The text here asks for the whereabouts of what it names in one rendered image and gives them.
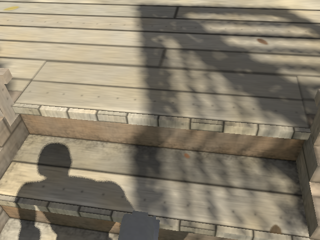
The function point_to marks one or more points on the stairs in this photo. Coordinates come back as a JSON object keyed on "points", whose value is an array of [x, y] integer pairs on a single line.
{"points": [[243, 194]]}

